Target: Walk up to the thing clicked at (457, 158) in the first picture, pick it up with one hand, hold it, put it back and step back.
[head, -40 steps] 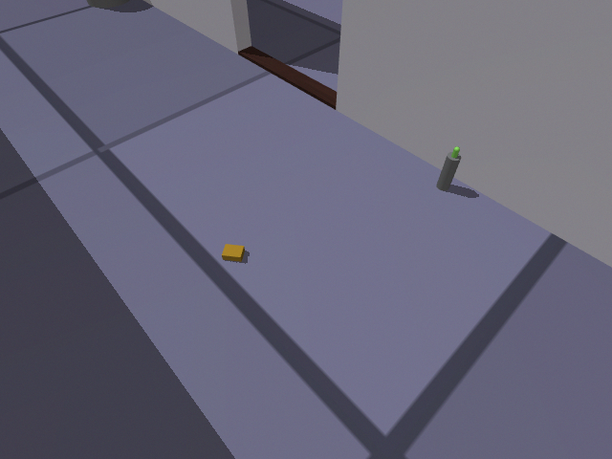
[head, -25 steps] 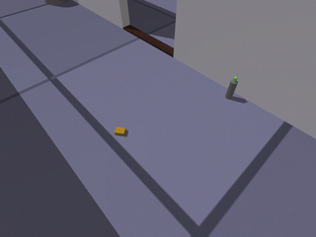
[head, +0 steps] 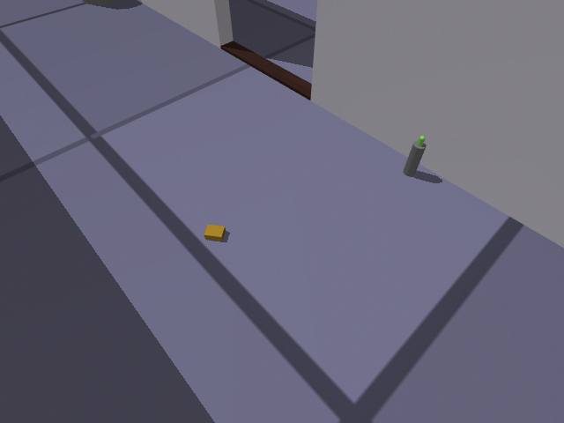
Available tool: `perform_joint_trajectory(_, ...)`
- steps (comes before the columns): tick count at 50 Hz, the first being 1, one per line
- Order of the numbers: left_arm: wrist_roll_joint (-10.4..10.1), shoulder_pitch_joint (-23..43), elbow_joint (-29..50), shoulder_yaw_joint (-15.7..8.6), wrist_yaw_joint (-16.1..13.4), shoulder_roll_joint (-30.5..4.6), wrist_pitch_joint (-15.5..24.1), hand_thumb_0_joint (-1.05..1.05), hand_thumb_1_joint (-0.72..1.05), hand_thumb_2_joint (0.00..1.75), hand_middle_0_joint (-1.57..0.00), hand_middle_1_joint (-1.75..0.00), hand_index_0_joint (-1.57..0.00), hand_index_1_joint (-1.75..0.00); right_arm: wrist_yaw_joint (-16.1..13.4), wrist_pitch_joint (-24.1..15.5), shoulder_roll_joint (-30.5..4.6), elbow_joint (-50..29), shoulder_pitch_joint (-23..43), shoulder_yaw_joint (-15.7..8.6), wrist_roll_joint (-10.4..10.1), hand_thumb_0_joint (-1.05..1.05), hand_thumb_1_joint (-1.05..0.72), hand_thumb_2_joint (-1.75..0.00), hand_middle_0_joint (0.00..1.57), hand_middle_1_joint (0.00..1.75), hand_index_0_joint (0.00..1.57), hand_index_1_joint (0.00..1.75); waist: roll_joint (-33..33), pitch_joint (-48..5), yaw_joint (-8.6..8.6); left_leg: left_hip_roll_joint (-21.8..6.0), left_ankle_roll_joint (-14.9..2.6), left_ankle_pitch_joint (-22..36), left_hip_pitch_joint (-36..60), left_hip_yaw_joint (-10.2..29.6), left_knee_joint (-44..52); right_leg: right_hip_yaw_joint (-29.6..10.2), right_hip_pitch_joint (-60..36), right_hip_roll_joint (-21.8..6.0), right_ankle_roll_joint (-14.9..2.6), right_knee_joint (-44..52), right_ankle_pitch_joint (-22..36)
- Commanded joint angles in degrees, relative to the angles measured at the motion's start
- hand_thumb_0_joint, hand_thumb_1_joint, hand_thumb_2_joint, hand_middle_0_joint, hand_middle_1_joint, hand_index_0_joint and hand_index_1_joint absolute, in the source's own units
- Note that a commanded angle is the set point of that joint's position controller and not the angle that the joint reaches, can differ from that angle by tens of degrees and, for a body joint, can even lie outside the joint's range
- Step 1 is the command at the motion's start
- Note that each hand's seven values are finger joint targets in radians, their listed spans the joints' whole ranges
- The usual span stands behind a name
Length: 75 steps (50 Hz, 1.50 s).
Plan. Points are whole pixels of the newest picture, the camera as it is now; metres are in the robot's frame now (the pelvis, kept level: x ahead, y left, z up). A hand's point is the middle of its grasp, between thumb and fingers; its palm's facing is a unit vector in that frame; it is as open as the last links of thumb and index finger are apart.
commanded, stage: stand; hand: left
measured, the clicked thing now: (415, 155) +1.32 -0.64 -0.67
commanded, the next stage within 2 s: walk up in 0.32 s
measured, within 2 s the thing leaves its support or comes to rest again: neither
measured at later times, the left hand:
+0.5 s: hand out of the picture +0.12 +0.25 -0.14, palm faces -0.15 -0.93 -0.35, open 7.4 cm
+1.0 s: hand (230, 329) +0.30 +0.11 -0.18, palm faces -0.35 -0.89 -0.29, open 7.4 cm
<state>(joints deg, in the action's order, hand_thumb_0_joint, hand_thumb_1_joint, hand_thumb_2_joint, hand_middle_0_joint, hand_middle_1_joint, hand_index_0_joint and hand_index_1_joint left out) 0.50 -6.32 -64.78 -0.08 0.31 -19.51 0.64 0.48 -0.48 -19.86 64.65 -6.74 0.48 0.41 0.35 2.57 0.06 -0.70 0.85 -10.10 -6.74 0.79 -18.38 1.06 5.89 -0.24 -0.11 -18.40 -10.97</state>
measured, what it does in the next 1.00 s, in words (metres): walks ahead, turning right: right foot, then left foot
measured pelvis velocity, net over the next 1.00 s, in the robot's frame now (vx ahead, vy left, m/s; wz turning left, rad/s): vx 0.18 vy -0.13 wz -0.39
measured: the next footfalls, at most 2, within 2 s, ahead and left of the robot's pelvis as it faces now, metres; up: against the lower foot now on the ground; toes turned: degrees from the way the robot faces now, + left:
right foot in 0.64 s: +0.14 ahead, -0.27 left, +0.00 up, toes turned -19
left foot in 1.00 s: +0.35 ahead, -0.07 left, +0.00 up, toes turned -17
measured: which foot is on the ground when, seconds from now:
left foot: down 0.00-0.66, up 0.68-0.98, down 1.00-1.00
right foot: down 0.00-0.36, up 0.38-0.62, down 0.64-1.00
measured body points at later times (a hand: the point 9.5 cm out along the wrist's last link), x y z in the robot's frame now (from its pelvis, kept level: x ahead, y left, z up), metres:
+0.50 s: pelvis +0.02 -0.02 -0.01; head +0.02 -0.03 +0.44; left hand +0.13 +0.30 -0.12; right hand +0.06 -0.35 -0.12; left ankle +0.00 +0.13 -0.75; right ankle +0.03 -0.16 -0.71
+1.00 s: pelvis +0.18 -0.13 -0.03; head +0.20 -0.11 +0.42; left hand +0.32 +0.16 -0.16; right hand +0.15 -0.47 -0.12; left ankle +0.31 -0.06 -0.75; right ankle +0.10 -0.25 -0.75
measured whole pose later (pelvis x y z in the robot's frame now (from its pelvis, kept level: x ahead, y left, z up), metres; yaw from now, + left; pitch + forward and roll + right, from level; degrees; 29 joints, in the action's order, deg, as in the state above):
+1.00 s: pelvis +0.18 -0.13 -0.03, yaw -22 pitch -2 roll -2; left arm 1.1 -20.1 -51.8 -3.8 4.9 -23.2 0.6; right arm 4.3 -4.5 -23.7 50.4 -15.6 -3.9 1.5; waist -0.7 2.2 -2.2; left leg -4.1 -0.7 -14.4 -23.2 -3.3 -37.5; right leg -2.6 11.3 1.6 -1.0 -35.6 -22.6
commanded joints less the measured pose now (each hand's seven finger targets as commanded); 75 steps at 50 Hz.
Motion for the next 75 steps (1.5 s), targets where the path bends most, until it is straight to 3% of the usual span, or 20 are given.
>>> perform_joint_trajectory(1,0.0,2.4,3.4,-2.3,-0.9,-12.4,1.3,0.0,0.9,0.9,-0.2,-0.3,-0.2,-0.3,-1.1,-1.4,-11.7,-3.6,2.3,-2.3,0.1,0.0,-0.9,-0.9,0.2,0.3,0.2,0.3,-0.1,-4.1,-0.2,-6.7,-2.14,7.9,0.6,4.7,2.2,-5.5,-1.0,-7.6,-1.34,2.8,8.6)
perform_joint_trajectory(15,0.1,2.4,3.6,-2.3,-1.0,-12.5,1.3,0.0,0.9,0.9,-0.2,-0.3,-0.2,-0.3,-1.2,-1.5,-11.9,-3.9,1.9,-2.3,0.0,0.0,-0.9,-0.9,0.2,0.3,0.2,0.3,-0.8,-5.1,-0.02,-6.9,-2.15,12.1,2.3,4.5,1.6,-5.2,-1.9,-7.8,-1.31,2.3,12.8)
perform_joint_trajectory(16,1.9,0.5,10.7,-7.3,1.9,-18.3,0.4,0.0,0.9,0.9,-0.2,-0.3,-0.2,-0.3,-1.0,-3.0,-20.0,-8.9,-1.6,-7.7,1.4,0.0,-0.9,-0.9,0.2,0.3,0.2,0.3,-3.8,-8.0,1.99,-7.0,-5.78,-12.2,12.1,2.5,-4.9,-8.6,11.1,-4.0,-3.69,-4.7,-7.7)
perform_joint_trajectory(18,2.0,9.1,14.0,-6.2,4.1,-14.3,-0.8,0.0,0.9,0.9,-0.2,-0.3,-0.2,-0.3,-1.3,-4.0,-23.4,-7.0,-7.7,-9.9,1.8,0.0,-0.9,-0.9,0.2,0.3,0.2,0.3,10.5,0.4,6.89,-20.9,-12.29,-30.9,18.6,16.8,7.7,-1.7,36.8,-1.4,-1.29,-25.3,-16.1)
perform_joint_trajectory(20,2.5,8.2,16.0,-6.9,5.0,-15.7,-1.1,0.0,0.9,0.9,-0.2,-0.3,-0.2,-0.3,-1.5,-4.5,-23.7,-10.6,-4.2,-10.2,1.2,0.0,-0.9,-0.9,0.2,0.3,0.2,0.3,4.0,2.1,4.62,-29.6,-15.5,-24.5,6.7,19.9,12.1,-7.2,34.5,-7.0,-0.02,-36.3,-14.0)
perform_joint_trajectory(25,1.2,-2.4,15.1,-7.7,7.9,-14.7,-1.1,0.0,0.9,0.9,-0.2,-0.3,-0.2,-0.3,-0.5,-5.6,-20.3,-15.1,3.5,-9.8,2.5,0.0,-0.9,-0.9,0.2,0.3,0.2,0.3,8.0,0.5,-2.0,-19.8,-11.44,-15.5,3.3,0.8,7.3,-4.2,24.2,-9.2,0.28,-27.7,-9.4)
perform_joint_trajectory(29,1.4,-2.1,15.4,-8.3,8.2,-15.0,-0.6,0.0,0.9,0.9,-0.2,-0.3,-0.2,-0.3,0.2,-5.1,-20.7,-15.7,2.8,-10.1,2.6,0.0,-0.9,-0.9,0.2,0.3,0.2,0.3,7.3,0.8,-1.25,-15.0,-8.65,-17.5,-6.2,-8.1,0.2,3.7,11.1,-5.7,0.04,-20.2,-4.7)
perform_joint_trajectory(32,1.8,-15.3,11.6,-10.0,6.5,-18.0,0.4,0.0,0.9,0.9,-0.2,-0.3,-0.2,-0.3,0.4,-3.9,-18.4,-16.1,2.8,-8.8,2.5,0.0,-0.9,-0.9,0.2,0.3,0.2,0.3,-6.7,-3.3,-7.93,-9.6,-7.19,-15.7,-15.6,-12.8,-24.9,7.0,-4.3,0.1,-1.29,-16.5,-4.9)
perform_joint_trajectory(33,1.7,-22.6,10.1,-11.4,5.3,-22.0,0.9,0.0,0.9,0.9,-0.2,-0.3,-0.2,-0.3,0.6,-3.6,-13.7,-17.2,1.5,-7.1,2.2,0.0,-0.9,-0.9,0.2,0.3,0.2,0.3,-21.2,-3.5,-11.45,-3.6,-4.92,-20.9,-24.5,-14.4,-42.8,-4.4,-9.0,-3.5,-4.03,-7.0,-18.3)
perform_joint_trajectory(35,0.5,-17.7,13.8,-11.8,4.7,-28.0,1.4,0.0,0.9,0.9,-0.2,-0.3,-0.2,-0.3,1.3,-3.7,-16.8,-19.9,1.8,-7.2,1.2,0.0,-0.9,-0.9,0.2,0.3,0.2,0.3,-16.8,2.2,-6.99,-1.7,-1.14,-23.4,-33.3,-2.2,-52.7,-47.1,0.4,-21.8,-14.24,13.7,-43.6)
perform_joint_trajectory(40,-0.2,-6.9,17.3,-9.4,3.2,-22.0,2.2,0.0,0.9,0.9,-0.2,-0.3,-0.2,-0.3,2.0,-4.3,-17.4,-15.3,-7.0,-7.6,-0.6,0.0,-0.9,-0.9,0.2,0.3,0.2,0.3,-10.7,1.2,-0.22,-6.9,-2.72,-13.5,-20.5,-0.1,-40.0,-22.3,9.5,-12.9,-11.3,4.5,-21.6)
perform_joint_trajectory(45,0.1,-6.9,19.6,-8.4,3.5,-20.5,2.8,0.0,0.9,0.9,-0.2,-0.3,-0.2,-0.3,2.9,-4.3,-16.8,-17.7,-6.3,-8.4,0.8,0.0,-0.9,-0.9,0.2,0.3,0.2,0.3,-8.0,2.5,-0.36,-4.8,-1.64,-9.2,-14.3,-2.7,-25.2,-18.6,16.2,-11.7,-11.74,5.0,-21.0)
perform_joint_trajectory(49,0.7,-0.6,22.0,-6.9,3.3,-16.2,2.7,0.0,0.9,0.9,-0.2,-0.3,-0.2,-0.3,1.5,-5.8,-17.9,-14.1,-21.9,-10.4,1.5,0.0,-0.9,-0.9,0.2,0.3,0.2,0.3,2.6,-2.5,9.08,-3.1,-1.66,-0.9,15.7,-2.6,-15.7,-10.8,36.4,-4.7,-6.92,-16.1,-22.0)
perform_joint_trajectory(51,0.4,-7.9,21.4,-5.2,2.7,-11.3,2.5,0.0,0.9,0.9,-0.2,-0.3,-0.2,-0.3,0.3,-6.9,-24.1,-15.9,-22.9,-11.4,2.5,0.0,-0.9,-0.9,0.2,0.3,0.2,0.3,17.4,-2.8,7.35,-23.9,-6.35,-39.4,11.9,34.8,7.8,-7.9,43.9,6.5,-3.41,-48.5,-18.0)
perform_joint_trajectory(53,0.8,-13.4,19.3,-5.8,2.8,-17.0,2.5,0.0,0.9,0.9,-0.2,-0.3,-0.2,-0.3,0.5,-7.2,-24.1,-19.8,-8.7,-10.5,0.3,0.0,-0.9,-0.9,0.2,0.3,0.2,0.3,10.0,1.8,0.51,-27.0,-11.19,-43.0,0.2,37.9,13.8,-10.5,37.5,-0.7,-3.4,-50.4,-13.0)
perform_joint_trajectory(61,-0.6,-3.8,19.6,-5.7,4.9,-14.5,2.4,0.0,0.9,0.9,-0.2,-0.3,-0.2,-0.3,0.6,-7.6,-18.9,-17.6,-15.0,-8.3,0.5,0.0,-0.9,-0.9,0.2,0.3,0.2,0.3,7.1,2.6,2.85,-14.9,-10.66,10.7,5.6,-0.5,4.4,-5.0,31.6,-3.1,0.43,-31.2,-1.5)
perform_joint_trajectory(69,-0.3,2.6,20.4,-5.6,5.6,-13.4,2.1,0.0,0.9,0.9,-0.2,-0.3,-0.2,-0.3,0.6,-5.6,-21.2,-18.9,-14.2,-8.9,0.4,0.0,-0.9,-0.9,0.2,0.3,0.2,0.3,5.8,-0.5,3.38,-15.8,-9.62,8.7,2.3,-6.3,-1.6,2.8,14.0,-2.1,-2.53,-14.0,4.3)
perform_joint_trajectory(72,0.1,-12.0,15.9,-8.1,4.0,-18.5,3.0,0.0,0.9,0.9,-0.2,-0.3,-0.2,-0.3,0.6,-5.0,-17.3,-19.7,-15.3,-7.0,0.5,0.0,-0.9,-0.9,0.2,0.3,0.2,0.3,-7.0,-8.6,-5.07,-10.1,-6.74,11.8,-7.6,-10.6,-28.6,2.4,-10.2,0.7,-4.53,-10.1,-0.5)
perform_joint_trajectory(74,-0.3,-18.5,16.6,-10.1,2.5,-26.1,3.5,0.0,0.9,0.9,-0.2,-0.3,-0.2,-0.3,0.7,-4.9,-14.8,-20.9,-18.6,-5.6,-0.6,0.0,-0.9,-0.9,0.2,0.3,0.2,0.3,-20.2,-12.8,-7.02,0.7,-2.26,-18.6,-30.8,-6.1,-50.4,-40.0,-25.2,-20.8,-14.48,-0.7,-4.4)
perform_joint_trajectory(75,-1.5,-15.3,17.5,-10.1,2.3,-25.4,3.2,0.0,0.9,0.9,-0.2,-0.3,-0.2,-0.3,0.1,-4.6,-19.3,-19.9,-16.4,-6.5,-0.3,0.0,-0.9,-0.9,0.2,0.3,0.2,0.3,-14.3,-10.9,-6.89,-3.6,-2.05,-19.0,-32.0,-1.8,-53.0,-41.0,-21.5,-22.7,-17.5,-0.8,-1.6)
